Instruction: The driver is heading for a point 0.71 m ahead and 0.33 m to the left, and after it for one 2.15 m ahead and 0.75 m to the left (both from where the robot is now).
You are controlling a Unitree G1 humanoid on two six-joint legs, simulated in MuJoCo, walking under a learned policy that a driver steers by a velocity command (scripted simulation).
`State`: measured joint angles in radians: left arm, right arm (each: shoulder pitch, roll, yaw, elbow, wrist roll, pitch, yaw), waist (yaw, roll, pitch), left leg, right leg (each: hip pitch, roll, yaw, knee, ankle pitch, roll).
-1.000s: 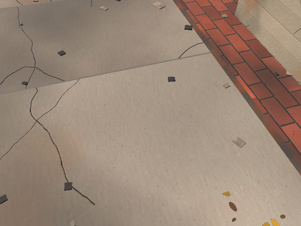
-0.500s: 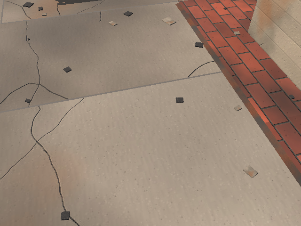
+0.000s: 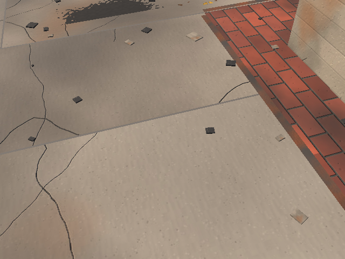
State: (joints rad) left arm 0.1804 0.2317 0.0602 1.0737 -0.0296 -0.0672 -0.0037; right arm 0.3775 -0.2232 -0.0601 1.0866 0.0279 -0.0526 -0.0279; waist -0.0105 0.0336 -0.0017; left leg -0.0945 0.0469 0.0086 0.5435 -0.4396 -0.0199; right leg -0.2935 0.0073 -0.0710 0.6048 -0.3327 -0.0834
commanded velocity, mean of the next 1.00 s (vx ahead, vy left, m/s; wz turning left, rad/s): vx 0.46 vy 0.00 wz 0.46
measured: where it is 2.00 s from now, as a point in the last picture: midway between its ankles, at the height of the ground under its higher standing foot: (82, 176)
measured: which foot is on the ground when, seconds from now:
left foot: down 0.00-0.02, up 0.04-0.48, down 0.50-1.00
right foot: down 0.00-0.52, up 0.54-1.00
